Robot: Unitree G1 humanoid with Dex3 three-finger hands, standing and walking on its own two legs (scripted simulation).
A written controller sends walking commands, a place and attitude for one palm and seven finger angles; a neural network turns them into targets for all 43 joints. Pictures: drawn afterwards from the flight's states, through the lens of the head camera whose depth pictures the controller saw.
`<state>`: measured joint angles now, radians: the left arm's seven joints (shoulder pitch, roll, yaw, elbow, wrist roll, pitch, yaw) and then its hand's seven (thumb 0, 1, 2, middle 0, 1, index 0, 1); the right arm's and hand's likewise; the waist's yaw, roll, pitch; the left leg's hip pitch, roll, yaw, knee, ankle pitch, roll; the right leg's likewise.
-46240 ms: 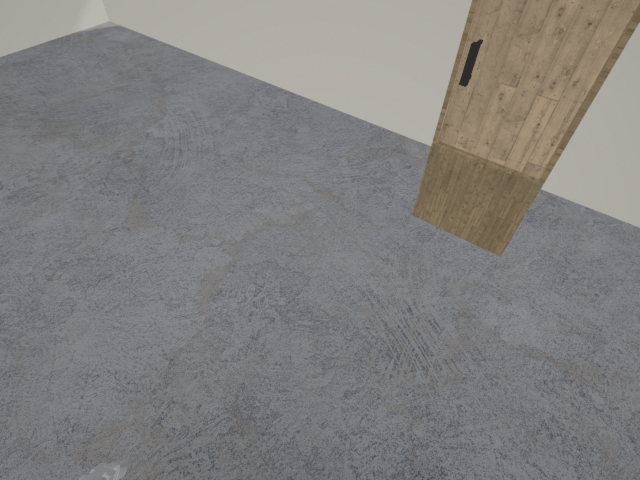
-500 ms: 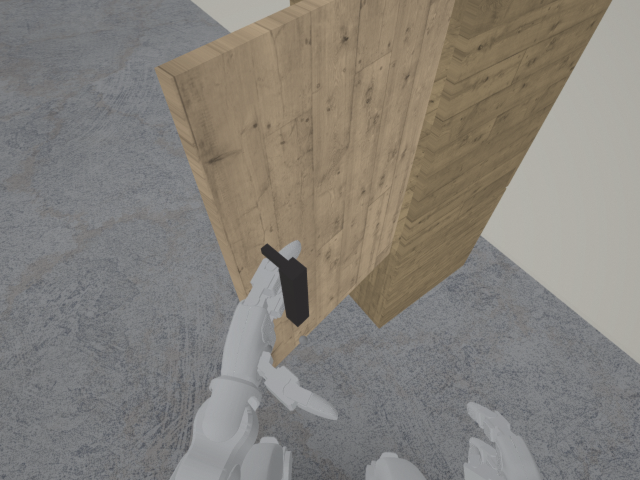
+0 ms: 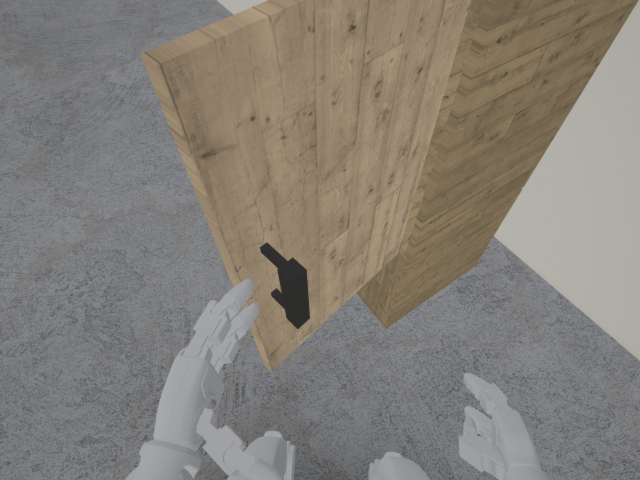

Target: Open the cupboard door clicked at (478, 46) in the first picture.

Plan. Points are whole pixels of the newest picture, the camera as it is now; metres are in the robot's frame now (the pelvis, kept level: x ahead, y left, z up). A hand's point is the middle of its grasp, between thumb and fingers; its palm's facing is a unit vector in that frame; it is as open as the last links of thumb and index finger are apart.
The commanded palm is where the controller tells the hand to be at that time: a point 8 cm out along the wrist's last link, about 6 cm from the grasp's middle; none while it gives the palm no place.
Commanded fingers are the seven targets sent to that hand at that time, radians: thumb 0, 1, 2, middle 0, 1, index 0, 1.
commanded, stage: slide the hand sideways off the handle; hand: left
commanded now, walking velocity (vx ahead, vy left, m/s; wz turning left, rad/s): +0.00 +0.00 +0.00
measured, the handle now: (284, 286) +0.33 +0.07 +0.06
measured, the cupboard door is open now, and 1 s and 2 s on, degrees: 100 100 100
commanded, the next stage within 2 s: draw the hand back to the body in 0.30 s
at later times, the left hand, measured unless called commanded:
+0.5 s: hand (217, 412) +0.19 +0.12 +0.06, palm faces -0.14 -0.99 -0.02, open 16.3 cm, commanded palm +0.17 +0.18 +0.08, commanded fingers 0.00 -0.50 0.30 -0.15 -0.30 -0.15 -0.30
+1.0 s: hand (118, 388) +0.19 +0.18 +0.14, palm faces +0.03 -0.98 -0.22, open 15.7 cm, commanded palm +0.16 +0.24 +0.17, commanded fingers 0.00 -0.12 0.47 -0.16 -0.30 -0.16 -0.30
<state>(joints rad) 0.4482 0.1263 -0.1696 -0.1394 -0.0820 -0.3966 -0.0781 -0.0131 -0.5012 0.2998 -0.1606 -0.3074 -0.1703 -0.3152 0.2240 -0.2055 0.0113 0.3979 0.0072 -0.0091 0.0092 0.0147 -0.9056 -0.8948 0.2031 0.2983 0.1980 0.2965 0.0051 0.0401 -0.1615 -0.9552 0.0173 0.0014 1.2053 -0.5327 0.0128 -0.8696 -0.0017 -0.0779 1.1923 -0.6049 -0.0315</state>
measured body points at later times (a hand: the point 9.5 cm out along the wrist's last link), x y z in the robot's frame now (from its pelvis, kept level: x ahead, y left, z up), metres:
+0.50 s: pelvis -0.01 -0.01 -0.01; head +0.05 -0.01 +0.44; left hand +0.19 +0.17 +0.07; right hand +0.17 -0.24 -0.09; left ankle +0.03 +0.11 -0.64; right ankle -0.01 -0.10 -0.64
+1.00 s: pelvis +0.01 +0.00 +0.05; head +0.02 +0.00 +0.50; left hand +0.18 +0.23 +0.16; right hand +0.20 -0.22 -0.02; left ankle +0.03 +0.11 -0.64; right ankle -0.01 -0.10 -0.64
